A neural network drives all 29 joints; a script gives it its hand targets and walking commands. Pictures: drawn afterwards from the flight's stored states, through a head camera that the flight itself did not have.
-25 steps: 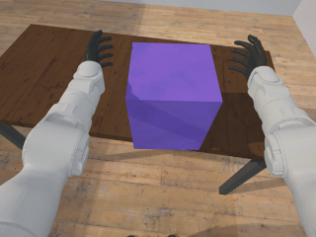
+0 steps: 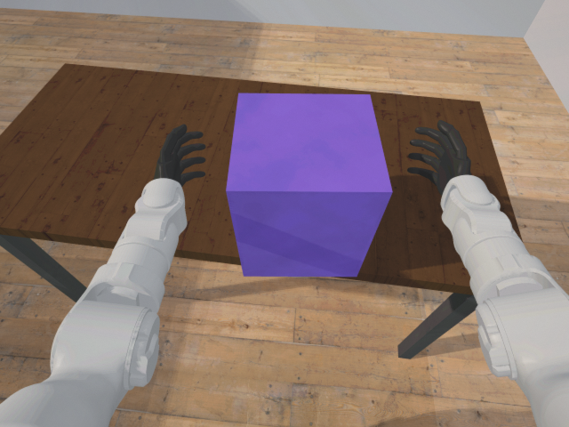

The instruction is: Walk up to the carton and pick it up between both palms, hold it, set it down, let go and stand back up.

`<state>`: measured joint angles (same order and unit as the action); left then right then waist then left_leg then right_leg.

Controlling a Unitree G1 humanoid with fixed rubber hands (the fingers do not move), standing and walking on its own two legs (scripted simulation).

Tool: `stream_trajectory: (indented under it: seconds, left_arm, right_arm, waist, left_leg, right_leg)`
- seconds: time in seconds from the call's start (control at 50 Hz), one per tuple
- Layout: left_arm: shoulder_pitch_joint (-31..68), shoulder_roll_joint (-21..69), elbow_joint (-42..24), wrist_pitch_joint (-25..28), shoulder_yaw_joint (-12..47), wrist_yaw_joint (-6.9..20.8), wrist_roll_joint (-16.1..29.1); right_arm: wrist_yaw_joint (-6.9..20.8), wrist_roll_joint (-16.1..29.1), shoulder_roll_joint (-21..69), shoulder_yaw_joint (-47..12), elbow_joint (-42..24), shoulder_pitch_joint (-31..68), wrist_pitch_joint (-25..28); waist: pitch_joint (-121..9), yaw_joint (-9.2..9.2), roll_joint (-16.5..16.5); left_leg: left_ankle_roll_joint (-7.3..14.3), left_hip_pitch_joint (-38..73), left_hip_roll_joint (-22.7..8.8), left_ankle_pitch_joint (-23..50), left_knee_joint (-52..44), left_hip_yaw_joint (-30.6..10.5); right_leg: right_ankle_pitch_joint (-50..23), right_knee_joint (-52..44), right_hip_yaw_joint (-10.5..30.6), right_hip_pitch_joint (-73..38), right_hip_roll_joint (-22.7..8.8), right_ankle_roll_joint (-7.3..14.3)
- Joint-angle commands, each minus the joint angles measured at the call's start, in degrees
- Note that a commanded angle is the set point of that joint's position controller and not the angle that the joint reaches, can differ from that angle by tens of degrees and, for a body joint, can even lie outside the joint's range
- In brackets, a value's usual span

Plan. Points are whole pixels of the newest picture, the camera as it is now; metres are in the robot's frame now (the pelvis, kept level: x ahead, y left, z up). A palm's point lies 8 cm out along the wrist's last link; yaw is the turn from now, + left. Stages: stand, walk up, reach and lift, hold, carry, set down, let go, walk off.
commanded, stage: set down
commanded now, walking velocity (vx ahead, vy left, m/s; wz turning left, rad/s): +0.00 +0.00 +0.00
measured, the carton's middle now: (302, 192) +0.48 +0.00 +0.00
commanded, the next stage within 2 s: none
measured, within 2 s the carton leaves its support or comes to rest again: neither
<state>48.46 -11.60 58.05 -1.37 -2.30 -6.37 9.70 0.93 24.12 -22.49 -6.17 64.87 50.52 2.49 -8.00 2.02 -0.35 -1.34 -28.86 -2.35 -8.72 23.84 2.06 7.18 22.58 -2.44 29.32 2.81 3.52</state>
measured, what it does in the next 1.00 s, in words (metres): stands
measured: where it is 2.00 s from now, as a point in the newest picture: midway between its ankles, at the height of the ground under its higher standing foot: outside the picture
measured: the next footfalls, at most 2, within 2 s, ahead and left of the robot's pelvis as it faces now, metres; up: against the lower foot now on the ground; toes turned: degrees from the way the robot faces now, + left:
none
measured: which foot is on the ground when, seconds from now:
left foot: down 0.00-1.00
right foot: down 0.00-1.00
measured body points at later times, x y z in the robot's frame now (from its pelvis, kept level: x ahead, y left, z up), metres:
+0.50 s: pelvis +0.01 +0.00 +0.00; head +0.02 +0.02 +0.45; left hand +0.38 +0.19 +0.04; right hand +0.38 -0.22 +0.05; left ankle +0.02 +0.13 -0.74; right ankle +0.03 -0.08 -0.74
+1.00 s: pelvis +0.02 +0.01 +0.00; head +0.04 +0.02 +0.45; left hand +0.31 +0.19 -0.01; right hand +0.30 -0.23 -0.01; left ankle +0.02 +0.13 -0.74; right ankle +0.03 -0.08 -0.74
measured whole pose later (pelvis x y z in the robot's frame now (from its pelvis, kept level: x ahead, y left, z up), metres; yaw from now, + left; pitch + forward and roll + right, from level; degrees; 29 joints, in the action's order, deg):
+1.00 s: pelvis +0.02 +0.01 +0.00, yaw -1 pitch +4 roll +0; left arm 8.5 -5.5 40.2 17.2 1.8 -9.2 4.7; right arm 5.2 18.4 -17.0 -2.2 47.8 10.0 20.4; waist -1.5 0.6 -1.2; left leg -0.6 -15.2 -1.4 -11.9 23.3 2.7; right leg 10.7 23.7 -0.1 16.8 2.5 2.6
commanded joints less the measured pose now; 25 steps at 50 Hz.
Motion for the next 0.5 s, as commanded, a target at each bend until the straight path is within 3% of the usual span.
stream_trajectory:
  seconds: [0.0, 0.1, 0.16, 0.18, 0.2, 0.22, 0.28, 0.32, 0.34, 0.4, 0.42, 0.44, 0.48]
  left_arm:
    - [27.90, -6.44, -20.54, 4.09, -0.62, -1.30, 0.92]
    - [17.69, -5.61, -24.97, 1.02, -3.23, -0.53, -1.54]
    - [9.36, -3.76, -27.37, -1.07, -4.97, 0.33, -3.71]
    - [7.47, -3.61, -27.72, -1.45, -5.89, 0.67, -4.63]
    - [4.74, -2.54, -28.19, -1.47, -5.59, 0.94, -5.40]
    - [4.18, -2.54, -27.83, -1.32, -6.14, 1.21, -6.09]
    - [0.20, -0.97, -24.88, 0.08, -5.57, 1.43, -7.31]
    - [1.85, -0.97, -26.18, 1.90, -3.99, 0.52, -6.62]
    - [4.81, -1.86, -26.55, 2.97, -3.98, -0.16, -5.73]
    - [6.07, -0.25, -24.50, 5.43, -0.85, -2.40, -3.88]
    - [7.21, -0.17, -24.72, 6.12, 0.05, -2.86, -3.37]
    - [3.20, 2.83, -24.93, 7.76, 2.32, -3.75, -3.53]
    - [-0.85, 2.31, -25.18, 9.37, 2.30, -3.63, -3.97]
  right_arm:
    - [-0.07, -2.54, -10.44, 5.25, -17.74, 27.07, 4.03]
    - [-0.89, -4.11, -10.37, 7.40, -19.94, 19.20, 3.93]
    - [-1.05, -5.14, -8.73, 7.31, -22.31, 12.44, 4.17]
    - [-1.00, -5.16, -7.83, 7.04, -23.29, 11.40, 4.27]
    - [-0.90, -5.59, -7.03, 7.37, -22.92, 8.37, 4.59]
    - [-0.70, -5.82, -6.31, 7.08, -22.95, 7.52, 4.72]
    - [0.25, -6.28, -3.84, 6.79, -21.57, 2.55, 5.45]
    - [0.93, -6.65, -3.32, 7.97, -22.94, 2.88, 6.40]
    - [1.32, -6.63, -3.33, 7.99, -24.54, 5.32, 6.60]
    - [2.84, -6.95, -3.52, 9.25, -22.05, 5.19, 6.65]
    - [3.24, -6.81, -3.67, 9.68, -21.23, 5.08, 6.56]
    - [3.74, -6.91, -2.75, 6.15, -21.02, 1.74, 7.07]
    - [3.62, -5.50, -3.67, 6.27, -20.72, -1.75, 8.57]
  waist:
    - [-43.79, -1.64, -1.29]
    - [-43.49, -2.32, -4.36]
    - [-38.45, -1.91, -6.17]
    - [-36.11, -1.00, -6.17]
    - [-34.20, -1.67, -5.69]
    - [-31.71, -1.17, -5.67]
    - [-23.10, -0.50, -4.84]
    - [-20.21, -0.75, -3.24]
    - [-19.29, 0.18, -3.27]
    - [-16.83, -0.48, -0.93]
    - [-17.32, -1.22, -0.18]
    - [-14.86, -0.21, 1.56]
    - [-19.45, -1.32, 0.73]
  left_leg:
    - [0.19, 13.03, 1.63, 10.48, 1.27, -0.61]
    - [0.59, 13.19, 2.22, 13.34, 1.22, -0.93]
    - [1.23, 12.64, 2.64, 13.33, -0.20, -0.71]
    - [1.48, 12.09, 2.84, 12.69, -1.05, -0.52]
    - [1.41, 12.72, 2.84, 12.45, -1.72, -0.69]
    - [1.63, 12.19, 2.92, 11.49, -2.30, -0.65]
    - [1.89, 12.40, 2.95, 7.04, -4.01, -0.21]
    - [1.77, 12.67, 2.86, 4.93, -4.24, -0.13]
    - [1.91, 11.89, 2.81, 2.77, -4.39, 0.19]
    - [1.64, 13.28, 1.96, -0.44, -4.47, -0.27]
    - [1.44, 14.38, 1.72, -0.98, -4.28, -0.50]
    - [1.73, 15.55, 0.88, -0.35, -3.73, -1.33]
    - [1.31, 18.78, 1.04, 4.11, -2.08, -1.68]
  right_leg:
    - [-18.68, 2.07, 2.38, -19.35, -0.52, -5.15]
    - [-22.53, 2.46, 3.69, -26.01, -0.48, -6.17]
    - [-23.70, 1.92, 4.53, -29.62, -0.67, -6.55]
    - [-23.40, 1.72, 4.65, -30.82, -0.87, -6.53]
    - [-23.42, 1.40, 4.74, -31.16, -0.89, -6.43]
    - [-21.93, 0.86, 5.13, -31.43, -1.17, -6.45]
    - [-11.95, -1.40, 5.57, -28.59, -1.49, -5.65]
    - [-7.14, -2.02, 5.20, -25.79, -1.53, -4.99]
    - [-3.05, -2.41, 5.69, -24.14, -1.98, -4.99]
    - [4.49, -2.87, 4.85, -18.49, -1.77, -3.57]
    - [5.45, -3.28, 4.89, -16.96, -1.99, -3.33]
    - [1.70, -2.01, 4.40, -14.92, -2.32, -3.03]
    - [-4.96, -1.50, 4.32, -16.81, -1.77, -2.87]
